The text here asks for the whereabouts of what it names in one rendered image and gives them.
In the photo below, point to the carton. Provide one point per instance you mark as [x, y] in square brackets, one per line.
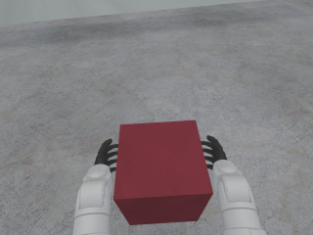
[161, 174]

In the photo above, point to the left robot forearm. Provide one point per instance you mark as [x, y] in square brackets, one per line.
[93, 202]

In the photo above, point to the left robot hand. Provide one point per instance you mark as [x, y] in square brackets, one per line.
[104, 155]

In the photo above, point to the right robot forearm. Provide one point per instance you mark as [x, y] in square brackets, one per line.
[236, 202]

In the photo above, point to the right robot hand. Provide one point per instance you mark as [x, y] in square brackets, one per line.
[216, 152]

